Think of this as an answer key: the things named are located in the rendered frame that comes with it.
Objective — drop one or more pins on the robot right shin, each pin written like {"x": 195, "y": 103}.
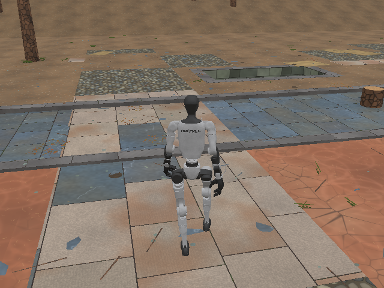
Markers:
{"x": 207, "y": 206}

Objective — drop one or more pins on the robot left hand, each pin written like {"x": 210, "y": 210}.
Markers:
{"x": 170, "y": 168}

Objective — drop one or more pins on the right robot forearm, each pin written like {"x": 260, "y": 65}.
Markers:
{"x": 216, "y": 165}

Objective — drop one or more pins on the robot right upper arm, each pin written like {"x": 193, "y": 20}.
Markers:
{"x": 212, "y": 138}

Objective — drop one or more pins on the robot right hand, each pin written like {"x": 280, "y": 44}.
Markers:
{"x": 220, "y": 186}

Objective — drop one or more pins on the robot shin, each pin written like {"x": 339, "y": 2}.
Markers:
{"x": 182, "y": 223}
{"x": 207, "y": 206}

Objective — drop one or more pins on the robot left upper arm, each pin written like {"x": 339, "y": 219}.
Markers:
{"x": 173, "y": 126}

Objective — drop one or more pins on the left robot forearm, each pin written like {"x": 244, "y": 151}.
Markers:
{"x": 167, "y": 158}

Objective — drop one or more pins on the robot left shin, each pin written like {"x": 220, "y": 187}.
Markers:
{"x": 182, "y": 223}

